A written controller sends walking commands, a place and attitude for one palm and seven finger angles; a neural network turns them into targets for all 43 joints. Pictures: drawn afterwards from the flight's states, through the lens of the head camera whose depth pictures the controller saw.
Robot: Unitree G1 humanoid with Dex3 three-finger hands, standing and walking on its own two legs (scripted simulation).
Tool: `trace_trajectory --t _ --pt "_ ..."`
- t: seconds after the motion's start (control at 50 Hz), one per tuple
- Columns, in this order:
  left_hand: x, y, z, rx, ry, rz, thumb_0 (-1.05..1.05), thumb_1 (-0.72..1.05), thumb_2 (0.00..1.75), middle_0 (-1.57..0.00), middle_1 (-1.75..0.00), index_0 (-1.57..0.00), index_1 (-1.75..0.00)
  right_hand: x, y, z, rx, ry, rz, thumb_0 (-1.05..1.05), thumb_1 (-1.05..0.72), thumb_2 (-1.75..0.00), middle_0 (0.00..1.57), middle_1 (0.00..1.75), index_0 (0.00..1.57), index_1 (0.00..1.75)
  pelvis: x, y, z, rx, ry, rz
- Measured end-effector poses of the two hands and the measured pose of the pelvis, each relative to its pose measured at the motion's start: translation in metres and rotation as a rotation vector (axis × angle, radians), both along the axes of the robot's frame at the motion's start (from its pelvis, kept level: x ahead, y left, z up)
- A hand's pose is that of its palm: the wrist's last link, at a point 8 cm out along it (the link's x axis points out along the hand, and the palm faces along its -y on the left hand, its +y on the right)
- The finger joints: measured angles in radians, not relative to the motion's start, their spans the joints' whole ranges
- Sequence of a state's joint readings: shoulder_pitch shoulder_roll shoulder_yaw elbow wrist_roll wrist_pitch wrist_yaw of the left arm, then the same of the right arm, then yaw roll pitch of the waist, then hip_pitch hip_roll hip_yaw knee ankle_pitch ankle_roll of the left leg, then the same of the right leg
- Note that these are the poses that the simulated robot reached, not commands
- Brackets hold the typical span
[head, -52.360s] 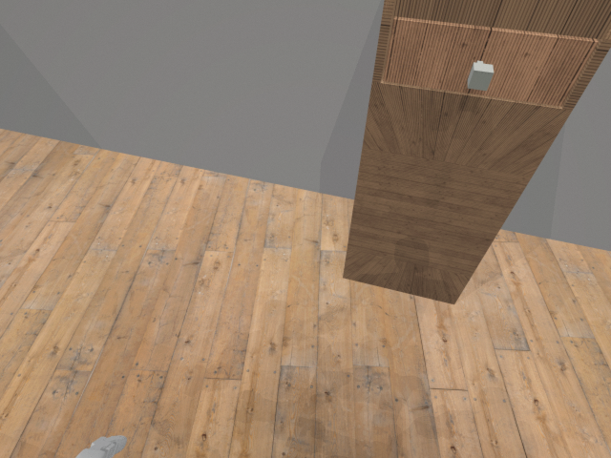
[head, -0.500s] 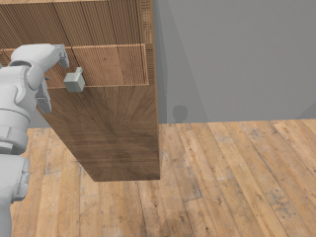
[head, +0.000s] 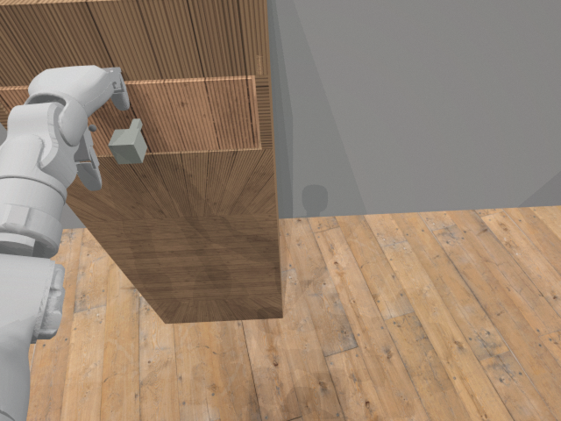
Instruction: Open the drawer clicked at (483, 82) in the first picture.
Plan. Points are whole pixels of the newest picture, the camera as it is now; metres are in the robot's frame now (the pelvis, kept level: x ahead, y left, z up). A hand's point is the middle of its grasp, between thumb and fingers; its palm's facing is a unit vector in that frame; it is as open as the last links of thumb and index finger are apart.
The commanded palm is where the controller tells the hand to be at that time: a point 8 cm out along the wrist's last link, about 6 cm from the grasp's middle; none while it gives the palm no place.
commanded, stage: move the hooked fingers above the handle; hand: left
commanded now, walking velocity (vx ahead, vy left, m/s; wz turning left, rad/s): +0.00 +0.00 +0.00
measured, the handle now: (131, 138) +0.51 +0.23 +0.13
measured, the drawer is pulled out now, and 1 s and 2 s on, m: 0.00 0.00 0.00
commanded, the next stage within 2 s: lower the fingers behind the handle in 0.72 s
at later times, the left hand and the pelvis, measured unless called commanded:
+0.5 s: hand (92, 135) +0.45 +0.25 +0.18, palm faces -0.08 +0.00 -1.00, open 13.7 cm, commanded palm +0.45 +0.25 +0.26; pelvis +0.00 +0.00 +0.00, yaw +0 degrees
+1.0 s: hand (96, 147) +0.45 +0.25 +0.17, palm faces -0.18 +0.00 -0.98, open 13.9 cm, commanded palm +0.45 +0.26 +0.25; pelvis +0.00 +0.00 +0.00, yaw +1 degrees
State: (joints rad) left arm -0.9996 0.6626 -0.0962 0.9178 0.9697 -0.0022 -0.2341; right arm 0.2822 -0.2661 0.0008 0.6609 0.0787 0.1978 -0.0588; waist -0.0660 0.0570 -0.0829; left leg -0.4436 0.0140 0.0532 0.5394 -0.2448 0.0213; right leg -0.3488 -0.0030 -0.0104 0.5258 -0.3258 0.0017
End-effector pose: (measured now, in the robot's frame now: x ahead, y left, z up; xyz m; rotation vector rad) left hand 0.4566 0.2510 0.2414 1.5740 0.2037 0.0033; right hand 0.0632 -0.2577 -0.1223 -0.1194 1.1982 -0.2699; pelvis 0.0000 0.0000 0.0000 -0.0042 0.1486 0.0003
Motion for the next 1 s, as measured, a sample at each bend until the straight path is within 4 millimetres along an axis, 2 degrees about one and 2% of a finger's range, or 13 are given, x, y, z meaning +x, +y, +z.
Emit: trace_trajectory --t 0.06,0.1,0.18,0.24,0.3,0.42,0.56,0.66,0.74,0.8,0.88,0.96,1.0 --pt "-0.002 -0.003 -0.017 -0.017 0.033 -0.077 0.0 -0.49 0.3 -0.31 -1.2 -0.34 -1.22 -0.005 -0.003 0.003 -0.026 0.013 -0.008 0.0 -0.9 -0.9 0.2 0.3 0.2 0.3 0.001 0.0 0.0 -0.002 0.0 0.0" --pt "-0.004 -0.009 -0.02 -0.019 0.008 -0.149 0.0 -0.49 0.3 -0.32 -1.2 -0.33 -1.22 -0.008 -0.006 0.004 -0.045 0.025 -0.007 0.0 -0.9 -0.9 0.2 0.3 0.2 0.3 0.002 0.001 0.0 -0.003 0.004 0.002" --pt "-0.008 -0.016 -0.005 -0.033 -0.126 -0.234 0.0 -0.49 0.3 -0.32 -1.2 -0.33 -1.21 -0.01 -0.01 0.004 -0.06 0.045 0.004 0.0 -0.9 -0.9 0.2 0.3 0.2 0.3 0.004 0.003 -0.001 -0.007 0.012 0.005" --pt "-0.005 -0.006 0.014 -0.057 -0.22 -0.182 0.0 -0.49 0.3 -0.33 -1.21 -0.33 -1.2 -0.009 -0.011 0.001 -0.047 0.053 0.013 0.0 -0.9 -0.9 0.2 0.3 0.2 0.3 0.003 0.004 -0.002 -0.009 0.018 0.006" --pt "-0.003 -0.001 0.022 -0.055 -0.226 -0.109 0.0 -0.49 0.3 -0.38 -1.24 -0.34 -1.21 -0.005 -0.008 -0.002 -0.023 0.052 0.023 0.0 -0.9 -0.9 0.2 0.3 0.2 0.3 0.002 0.005 -0.002 -0.008 0.023 0.005" --pt "-0.008 0.004 0.013 0.012 -0.12 0.021 0.0 -0.49 0.3 -0.35 -1.23 -0.35 -1.23 0.007 -0.002 -0.003 0.014 -0.003 0.017 0.0 -0.9 -0.9 0.2 0.3 0.2 0.3 0.0 0.003 -0.001 -0.003 0.009 -0.003" --pt "-0.024 -0.014 -0.009 -0.015 -0.034 -0.113 0.0 -0.49 0.3 -0.33 -1.21 -0.34 -1.21 0.021 -0.003 0.006 -0.017 -0.062 0.033 0.0 -0.9 -0.9 0.2 0.3 0.2 0.3 -0.002 -0.001 0.0 -0.002 -0.025 0.012" --pt "-0.027 -0.023 0.006 -0.022 -0.137 -0.194 0.0 -0.49 0.3 -0.32 -1.2 -0.33 -1.2 0.025 -0.007 0.008 -0.04 -0.078 0.053 0.0 -0.9 -0.9 0.2 0.3 0.2 0.3 -0.005 -0.002 -0.001 -0.005 -0.024 0.018" --pt "-0.021 -0.006 0.025 -0.034 -0.212 -0.097 0.0 -0.49 0.3 -0.32 -1.2 -0.33 -1.2 0.022 -0.008 0.005 -0.031 -0.064 0.057 0.0 -0.9 -0.9 0.2 0.3 0.2 0.3 -0.007 -0.002 -0.001 -0.004 -0.014 0.015" --pt "-0.019 0.016 0.029 -0.009 -0.182 0.028 0.0 -0.49 0.3 -0.32 -1.2 -0.32 -1.2 0.016 -0.009 0.001 -0.018 -0.042 0.051 0.0 -0.9 -0.9 0.2 0.3 0.2 0.3 -0.007 -0.003 -0.001 -0.003 -0.005 0.012" --pt "-0.019 0.028 0.014 0.047 -0.053 0.098 0.0 -0.49 0.3 -0.31 -1.2 -0.32 -1.2 0.006 -0.009 -0.001 -0.016 -0.004 0.041 0.0 -0.9 -0.9 0.2 0.3 0.2 0.3 -0.006 -0.003 0.0 -0.003 -0.003 0.019" --pt "-0.017 0.011 -0.012 0.012 0.059 -0.025 0.0 -0.49 0.3 -0.31 -1.2 -0.32 -1.2 -0.003 -0.011 0.001 -0.046 0.029 0.031 0.0 -0.9 -0.9 0.2 0.3 0.2 0.3 -0.004 -0.002 0.0 -0.004 -0.006 0.027" --pt "-0.015 0.0 -0.019 -0.018 0.049 -0.109 0.0 -0.49 0.3 -0.31 -1.2 -0.31 -1.2 -0.005 -0.013 0.004 -0.065 0.033 0.022 0.0 -0.9 -0.9 0.2 0.3 0.2 0.3 -0.003 -0.001 0.0 -0.005 -0.006 0.025"
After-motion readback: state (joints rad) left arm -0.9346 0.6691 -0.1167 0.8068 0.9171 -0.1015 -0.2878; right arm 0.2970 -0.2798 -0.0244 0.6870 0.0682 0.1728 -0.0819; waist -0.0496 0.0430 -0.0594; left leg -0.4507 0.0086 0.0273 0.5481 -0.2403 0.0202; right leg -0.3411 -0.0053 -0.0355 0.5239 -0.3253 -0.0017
